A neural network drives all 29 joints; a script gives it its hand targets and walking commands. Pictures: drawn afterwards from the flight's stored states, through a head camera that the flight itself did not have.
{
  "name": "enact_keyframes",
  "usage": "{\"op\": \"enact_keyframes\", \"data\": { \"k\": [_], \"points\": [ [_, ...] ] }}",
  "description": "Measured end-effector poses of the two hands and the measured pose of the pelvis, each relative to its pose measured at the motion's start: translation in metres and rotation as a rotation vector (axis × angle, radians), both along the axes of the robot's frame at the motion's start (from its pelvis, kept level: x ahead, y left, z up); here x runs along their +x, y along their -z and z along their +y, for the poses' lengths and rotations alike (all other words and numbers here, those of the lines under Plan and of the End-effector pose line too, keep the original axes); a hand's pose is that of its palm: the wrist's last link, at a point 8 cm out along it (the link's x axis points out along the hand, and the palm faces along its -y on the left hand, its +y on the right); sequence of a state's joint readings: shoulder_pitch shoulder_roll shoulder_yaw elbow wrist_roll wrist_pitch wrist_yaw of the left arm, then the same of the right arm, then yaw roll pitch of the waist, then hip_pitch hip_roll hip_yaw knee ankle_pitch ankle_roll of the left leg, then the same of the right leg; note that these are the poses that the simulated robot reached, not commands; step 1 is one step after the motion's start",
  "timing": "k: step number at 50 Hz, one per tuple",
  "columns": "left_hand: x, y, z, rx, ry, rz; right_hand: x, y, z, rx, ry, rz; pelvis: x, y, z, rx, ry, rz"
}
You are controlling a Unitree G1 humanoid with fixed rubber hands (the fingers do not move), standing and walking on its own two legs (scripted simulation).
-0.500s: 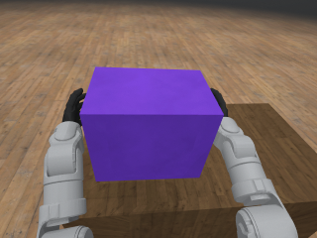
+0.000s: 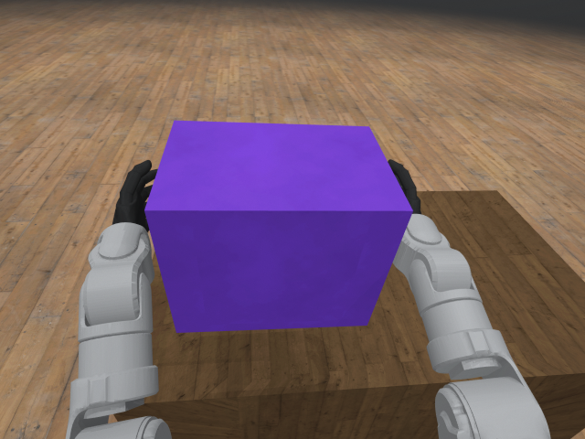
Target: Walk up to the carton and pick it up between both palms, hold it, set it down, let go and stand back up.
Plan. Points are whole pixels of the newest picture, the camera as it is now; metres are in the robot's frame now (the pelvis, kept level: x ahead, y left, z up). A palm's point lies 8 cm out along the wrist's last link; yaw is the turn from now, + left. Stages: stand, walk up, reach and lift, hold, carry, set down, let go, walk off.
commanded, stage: hold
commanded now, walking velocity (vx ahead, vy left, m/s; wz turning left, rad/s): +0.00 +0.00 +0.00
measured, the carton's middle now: (274, 227) +0.36 +0.00 +0.17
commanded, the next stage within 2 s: none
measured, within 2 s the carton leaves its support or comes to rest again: neither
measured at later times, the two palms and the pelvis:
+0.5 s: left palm (132, 225) +0.35 +0.18 +0.19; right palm (404, 218) +0.35 -0.17 +0.18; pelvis +0.00 +0.00 +0.00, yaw +0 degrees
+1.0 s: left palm (134, 224) +0.35 +0.18 +0.19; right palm (405, 218) +0.35 -0.17 +0.18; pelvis +0.00 +0.00 +0.00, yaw +0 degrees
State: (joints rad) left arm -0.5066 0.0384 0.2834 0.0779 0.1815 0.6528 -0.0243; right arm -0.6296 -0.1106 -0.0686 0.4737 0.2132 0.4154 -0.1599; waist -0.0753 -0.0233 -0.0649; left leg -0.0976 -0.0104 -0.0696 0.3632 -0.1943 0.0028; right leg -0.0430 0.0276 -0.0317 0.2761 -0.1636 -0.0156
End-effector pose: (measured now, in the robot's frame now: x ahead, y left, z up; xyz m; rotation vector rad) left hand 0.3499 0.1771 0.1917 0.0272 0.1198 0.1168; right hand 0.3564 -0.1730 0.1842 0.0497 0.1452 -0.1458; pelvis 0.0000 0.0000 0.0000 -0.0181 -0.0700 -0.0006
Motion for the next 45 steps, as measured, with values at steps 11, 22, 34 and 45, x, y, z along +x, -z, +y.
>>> {"op": "enact_keyframes", "data": {
  "k": [11, 22, 34, 45],
  "points": [
    [-0.0022, 0.0016, 0.0008, 0.005, 0.001, 0.001, -0.0023, 0.0031, 0.0008, 0.004, 0.000, 0.001, 0.0013, 0.0002, 0.0008, -0.001, -0.003, -0.005],
    [-0.0032, -0.0016, 0.0002, 0.006, -0.001, -0.003, -0.0029, 0.0003, 0.0002, 0.002, -0.002, -0.004, 0.0004, 0.0000, 0.0009, -0.001, 0.000, -0.007],
    [-0.0016, -0.0011, -0.0007, -0.002, 0.001, 0.003, -0.0023, -0.0002, -0.0007, 0.005, 0.003, 0.002, -0.0008, 0.0000, -0.0002, 0.001, -0.001, -0.003],
    [-0.0005, 0.0007, -0.0020, 0.003, 0.002, 0.006, -0.0012, 0.0013, -0.0020, 0.006, 0.003, 0.004, -0.0007, 0.0000, -0.0010, 0.000, -0.003, -0.003]
  ]
}}
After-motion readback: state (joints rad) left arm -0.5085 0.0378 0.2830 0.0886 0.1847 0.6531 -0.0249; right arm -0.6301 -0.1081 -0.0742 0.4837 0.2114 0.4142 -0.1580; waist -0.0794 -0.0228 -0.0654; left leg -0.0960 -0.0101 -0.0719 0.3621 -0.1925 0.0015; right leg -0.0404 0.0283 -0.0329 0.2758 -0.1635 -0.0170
